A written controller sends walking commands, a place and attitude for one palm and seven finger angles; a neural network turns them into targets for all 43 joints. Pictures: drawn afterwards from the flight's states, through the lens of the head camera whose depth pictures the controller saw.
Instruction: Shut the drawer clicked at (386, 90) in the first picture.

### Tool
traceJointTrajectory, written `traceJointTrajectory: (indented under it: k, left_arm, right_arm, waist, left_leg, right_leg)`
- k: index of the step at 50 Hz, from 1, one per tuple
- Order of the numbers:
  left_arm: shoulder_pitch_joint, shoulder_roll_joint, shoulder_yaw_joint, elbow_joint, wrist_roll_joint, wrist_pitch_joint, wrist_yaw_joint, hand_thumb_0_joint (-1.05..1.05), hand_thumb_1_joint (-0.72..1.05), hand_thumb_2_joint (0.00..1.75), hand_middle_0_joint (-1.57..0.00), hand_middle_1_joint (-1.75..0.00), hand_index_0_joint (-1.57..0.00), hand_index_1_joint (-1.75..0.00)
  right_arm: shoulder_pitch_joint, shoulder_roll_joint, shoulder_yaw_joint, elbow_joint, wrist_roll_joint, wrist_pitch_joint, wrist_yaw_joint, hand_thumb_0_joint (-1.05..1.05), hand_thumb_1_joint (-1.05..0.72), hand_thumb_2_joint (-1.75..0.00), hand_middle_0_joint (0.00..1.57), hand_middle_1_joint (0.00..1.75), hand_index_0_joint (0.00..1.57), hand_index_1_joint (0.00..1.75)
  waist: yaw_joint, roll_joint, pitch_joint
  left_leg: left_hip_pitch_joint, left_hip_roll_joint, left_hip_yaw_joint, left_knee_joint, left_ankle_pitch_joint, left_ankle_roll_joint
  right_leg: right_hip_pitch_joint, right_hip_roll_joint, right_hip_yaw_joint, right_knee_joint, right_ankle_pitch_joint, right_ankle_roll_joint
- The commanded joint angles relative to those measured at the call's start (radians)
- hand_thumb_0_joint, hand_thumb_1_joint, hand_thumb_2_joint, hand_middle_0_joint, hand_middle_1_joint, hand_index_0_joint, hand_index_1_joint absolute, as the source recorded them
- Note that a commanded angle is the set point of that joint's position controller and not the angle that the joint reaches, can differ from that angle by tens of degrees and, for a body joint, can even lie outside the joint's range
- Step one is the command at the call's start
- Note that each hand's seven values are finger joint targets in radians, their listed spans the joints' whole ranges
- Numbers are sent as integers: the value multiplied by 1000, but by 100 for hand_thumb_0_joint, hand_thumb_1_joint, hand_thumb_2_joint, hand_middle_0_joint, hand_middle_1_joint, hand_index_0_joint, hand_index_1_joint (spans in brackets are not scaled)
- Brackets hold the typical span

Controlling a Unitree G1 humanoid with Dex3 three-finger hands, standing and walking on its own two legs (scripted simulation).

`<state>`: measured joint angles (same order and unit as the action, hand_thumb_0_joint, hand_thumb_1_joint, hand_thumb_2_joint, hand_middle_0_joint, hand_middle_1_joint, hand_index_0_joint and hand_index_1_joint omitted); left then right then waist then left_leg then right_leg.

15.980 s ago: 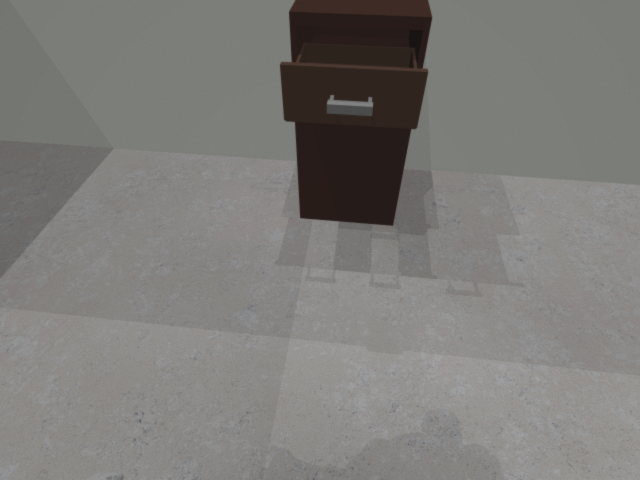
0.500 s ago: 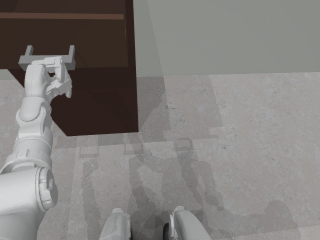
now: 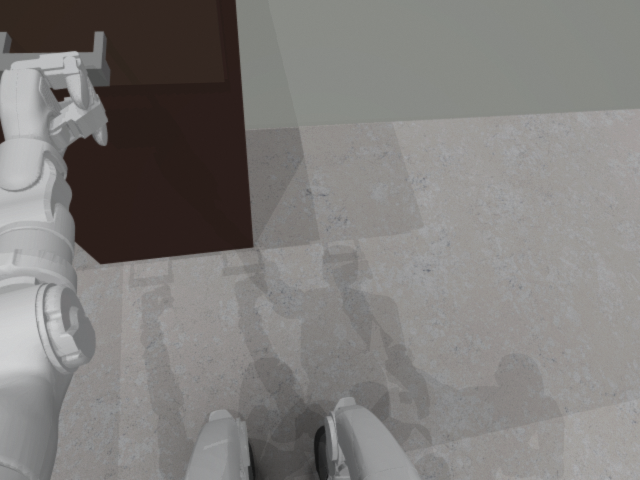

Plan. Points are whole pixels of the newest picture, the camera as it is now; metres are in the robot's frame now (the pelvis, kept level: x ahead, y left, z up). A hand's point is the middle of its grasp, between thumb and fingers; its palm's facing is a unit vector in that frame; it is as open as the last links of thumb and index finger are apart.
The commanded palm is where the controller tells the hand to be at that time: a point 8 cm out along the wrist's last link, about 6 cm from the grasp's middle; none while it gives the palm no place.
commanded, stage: push the drawer shut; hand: left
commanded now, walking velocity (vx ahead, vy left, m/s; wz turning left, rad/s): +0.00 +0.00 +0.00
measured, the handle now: (51, 55) +0.62 +0.25 +0.07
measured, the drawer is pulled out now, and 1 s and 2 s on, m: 0.01 0.00 0.00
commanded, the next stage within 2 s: pull the fist back off the drawer in 0.34 s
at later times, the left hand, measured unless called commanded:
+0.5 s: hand (89, 97) +0.56 +0.21 +0.07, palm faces +0.07 -1.00 -0.05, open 3.3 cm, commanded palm +0.57 +0.22 +0.07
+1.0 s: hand (93, 106) +0.54 +0.20 +0.07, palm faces +0.07 -1.00 -0.03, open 3.3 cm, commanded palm +0.50 +0.23 +0.07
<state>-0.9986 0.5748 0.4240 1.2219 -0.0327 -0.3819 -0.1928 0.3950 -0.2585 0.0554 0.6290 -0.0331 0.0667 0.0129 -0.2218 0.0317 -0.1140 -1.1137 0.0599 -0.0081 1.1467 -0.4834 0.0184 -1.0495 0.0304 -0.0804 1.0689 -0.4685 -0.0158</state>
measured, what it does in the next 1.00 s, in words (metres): stands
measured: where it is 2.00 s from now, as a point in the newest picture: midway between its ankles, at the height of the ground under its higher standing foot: outside the picture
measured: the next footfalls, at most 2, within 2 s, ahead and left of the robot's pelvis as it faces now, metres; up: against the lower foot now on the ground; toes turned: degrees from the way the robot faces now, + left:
none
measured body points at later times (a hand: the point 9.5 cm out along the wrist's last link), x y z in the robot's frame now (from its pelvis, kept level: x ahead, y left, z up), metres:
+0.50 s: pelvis -0.02 +0.00 -0.01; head +0.16 +0.04 +0.40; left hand +0.55 +0.26 +0.08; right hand -0.04 -0.26 -0.11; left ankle +0.02 +0.11 -0.65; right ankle +0.01 -0.12 -0.65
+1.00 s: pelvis -0.01 +0.01 +0.00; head +0.15 +0.03 +0.42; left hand +0.53 +0.25 +0.08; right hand -0.04 -0.25 -0.10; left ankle +0.02 +0.11 -0.65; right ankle +0.01 -0.12 -0.65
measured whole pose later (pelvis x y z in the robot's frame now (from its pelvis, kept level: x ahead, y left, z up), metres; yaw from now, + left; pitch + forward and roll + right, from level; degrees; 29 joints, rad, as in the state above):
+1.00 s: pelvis -0.01 +0.01 +0.00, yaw -1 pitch +26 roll -5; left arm -0.99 0.59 0.44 1.17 -0.04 -0.33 -0.18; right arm 0.43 -0.26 0.07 0.61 -0.03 0.06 0.03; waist -0.23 0.04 -0.11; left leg -1.13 0.07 0.00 1.14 -0.47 0.03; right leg -1.06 0.04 -0.07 1.05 -0.44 -0.01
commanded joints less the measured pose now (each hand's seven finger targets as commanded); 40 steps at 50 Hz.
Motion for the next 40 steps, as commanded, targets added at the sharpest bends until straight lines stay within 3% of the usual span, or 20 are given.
traceJointTrajectory:
  k: [1, 3, 8, 10, 11, 13, 15, 16, 17, 18, 20, 22, 28, 30, 31, 33, 35, 37, 39, 40]
  left_arm:
    - [-548, 274, 26, -209, -7, -73, 13, 0, 90, 90, -140, -160, -140, -160]
    - [-578, 299, 30, -192, 3, -67, 16, 0, 90, 90, -140, -160, -140, -160]
    - [-645, 272, 10, -230, 11, -74, 21, 0, 90, 90, -140, -160, -140, -160]
    - [-687, 228, -31, -197, 15, -63, 28, 0, 90, 90, -140, -160, -140, -160]
    - [-716, 234, -27, -190, 15, -61, 35, 0, 90, 90, -140, -160, -140, -160]
    - [-748, 287, -9, -170, 26, -54, 43, 0, 90, 90, -140, -160, -140, -160]
    - [-793, 271, -40, -170, 33, -51, 45, 0, 90, 90, -140, -160, -140, -160]
    - [-814, 258, -49, -184, 31, -54, 46, 0, 90, 90, -140, -160, -140, -160]
    - [-830, 294, -25, -198, 31, -57, 48, 0, 90, 90, -140, -160, -140, -160]
    - [-823, 315, -18, -176, 36, -53, 49, 0, 90, 90, -140, -160, -140, -160]
    - [-841, 256, -72, -153, 31, -43, 44, 0, 90, 90, -140, -160, -140, -160]
    - [-865, 290, -59, -165, 30, -41, 44, 0, 90, 90, -140, -160, -140, -160]
    - [-838, 329, -37, -149, 31, -18, 27, 0, 90, 90, -140, -160, -140, -160]
    - [-797, 316, -37, -128, 28, -5, 24, 0, 90, 90, -140, -160, -140, -160]
    - [-792, 340, -14, -131, 27, -7, 23, 0, 90, 90, -140, -160, -140, -160]
    - [-780, 331, -23, -150, 27, -2, 20, 0, 90, 90, -140, -160, -140, -160]
    - [-741, 329, -14, -167, 21, 0, 19, 0, 90, 90, -140, -160, -140, -160]
    - [-699, 319, 2, -218, 13, -14, 18, 0, 90, 90, -140, -160, -140, -160]
    - [-620, 319, 22, -223, 0, -13, 16, 0, 90, 90, -140, -160, -140, -160]
    - [-596, 324, 31, -254, -2, -17, 16, 0, 90, 90, -140, -160, -140, -160]
  right_arm:
    - [203, -202, -68, -24, -8, 0, -16, 0, -90, -90, 20, 30, 20, 30]
    - [212, -206, -65, -20, -9, 2, -17, 0, -90, -90, 20, 30, 20, 30]
    - [230, -206, -70, -13, -17, 6, -12, 0, -90, -90, 20, 30, 20, 30]
    - [233, -203, -66, 0, -17, 5, -10, 0, -90, -90, 20, 30, 20, 30]
    - [236, -206, -65, 7, -20, 2, -11, 0, -90, -90, 20, 30, 20, 30]
    - [240, -215, -61, 14, -19, -1, -17, 0, -90, -90, 20, 30, 20, 30]
    - [240, -212, -55, 15, -20, -9, -20, 0, -90, -90, 20, 30, 20, 30]
    - [241, -211, -56, 16, -22, -14, -19, 0, -90, -90, 20, 30, 20, 30]
    - [244, -216, -55, 17, -24, -18, -21, 0, -90, -90, 20, 30, 20, 30]
    - [243, -217, -52, 15, -22, -20, -22, 0, -90, -90, 20, 30, 20, 30]
    - [235, -214, -46, 18, -20, -31, -22, 0, -90, -90, 20, 30, 20, 30]
    - [237, -223, -43, 17, -19, -40, -29, 0, -90, -90, 20, 30, 20, 30]
    - [236, -223, -35, 2, -20, -49, -23, 0, -90, -90, 20, 30, 20, 30]
    - [231, -222, -35, -7, -17, -50, -19, 0, -90, -90, 20, 30, 20, 30]
    - [237, -223, -35, -8, -20, -51, -18, 0, -90, -90, 20, 30, 20, 30]
    - [232, -223, -36, -13, -17, -51, -16, 0, -90, -90, 20, 30, 20, 30]
    - [230, -222, -38, -21, -15, -49, -13, 0, -90, -90, 20, 30, 20, 30]
    - [231, -220, -46, -29, -16, -48, -8, 0, -90, -90, 20, 30, 20, 30]
    - [228, -218, -48, -33, -12, -41, -5, 0, -90, -90, 20, 30, 20, 30]
    - [225, -215, -50, -39, -12, -37, -2, 0, -90, -90, 20, 30, 20, 30]
  waist:
    - [-35, 179, -502]
    - [-46, 186, -498]
    - [-60, 242, -567]
    - [-84, 230, -515]
    - [-97, 225, -493]
    - [-103, 227, -496]
    - [-121, 238, -491]
    - [-125, 271, -500]
    - [-120, 275, -542]
    - [-120, 269, -540]
    - [-139, 274, -489]
    - [-145, 277, -511]
    - [-118, 300, -521]
    - [-114, 266, -513]
    - [-107, 271, -515]
    - [-99, 281, -513]
    - [-85, 262, -523]
    - [-60, 284, -577]
    - [-42, 239, -564]
    - [-25, 252, -579]
  left_leg:
    - [448, -20, -71, -95, 392, 19]
    - [449, -15, -78, -95, 387, 18]
    - [540, -9, -97, -82, 462, 10]
    - [510, -10, -100, -81, 412, 12]
    - [498, -10, -105, -78, 393, 16]
    - [471, -11, -107, -77, 349, 16]
    - [452, -13, -107, -74, 319, 20]
    - [474, -14, -110, -72, 321, 19]
    - [478, -13, -111, -66, 322, 19]
    - [463, -14, -111, -63, 308, 20]
    - [440, -15, -112, -68, 258, 22]
    - [433, -11, -116, -69, 241, 24]
    - [402, -16, -113, -68, 215, 22]
    - [371, -19, -105, -68, 188, 25]
    - [371, -18, -109, -71, 188, 25]
    - [374, -16, -105, -78, 178, 23]
    - [372, -16, -100, -82, 181, 24]
    - [433, -15, -105, -92, 224, 19]
    - [425, -13, -93, -101, 251, 20]
    - [430, -15, -87, -107, 267, 18]
  right_leg:
    - [141, 27, 50, -125, 270, -3]
    - [122, 27, 45, -124, 256, -3]
    - [71, 28, 35, -114, 274, -6]
    - [44, 29, 34, -124, 241, -4]
    - [23, 30, 31, -124, 227, -5]
    - [19, 28, 34, -125, 196, -5]
    - [9, 28, 34, -124, 180, -5]
    - [-13, 28, 32, -119, 177, -7]
    - [-3, 28, 33, -116, 175, -7]
    - [-3, 30, 34, -115, 165, -7]
    - [-30, 30, 34, -123, 136, -7]
    - [-32, 29, 34, -117, 125, -6]
    - [-6, 29, 33, -112, 109, -12]
    - [12, 30, 38, -120, 96, -9]
    - [16, 29, 35, -116, 95, -11]
    - [15, 28, 36, -118, 90, -11]
    - [38, 29, 38, -121, 92, -10]
    - [49, 30, 32, -116, 116, -12]
    - [98, 31, 35, -130, 139, -9]
    - [123, 31, 37, -130, 153, -9]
